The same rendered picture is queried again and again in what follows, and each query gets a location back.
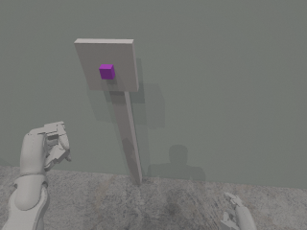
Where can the robot left hand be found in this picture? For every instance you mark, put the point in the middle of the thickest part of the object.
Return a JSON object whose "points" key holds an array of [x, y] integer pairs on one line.
{"points": [[35, 148]]}

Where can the robot left forearm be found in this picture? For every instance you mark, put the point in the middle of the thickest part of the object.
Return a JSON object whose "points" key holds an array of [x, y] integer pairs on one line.
{"points": [[28, 203]]}

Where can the button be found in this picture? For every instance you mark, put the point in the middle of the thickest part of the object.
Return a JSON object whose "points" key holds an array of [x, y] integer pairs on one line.
{"points": [[107, 71]]}

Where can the panel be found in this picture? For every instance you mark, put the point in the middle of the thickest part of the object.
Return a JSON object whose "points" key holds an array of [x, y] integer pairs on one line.
{"points": [[92, 53]]}

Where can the robot right hand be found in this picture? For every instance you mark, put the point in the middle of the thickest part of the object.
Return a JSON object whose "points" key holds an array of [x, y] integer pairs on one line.
{"points": [[241, 219]]}

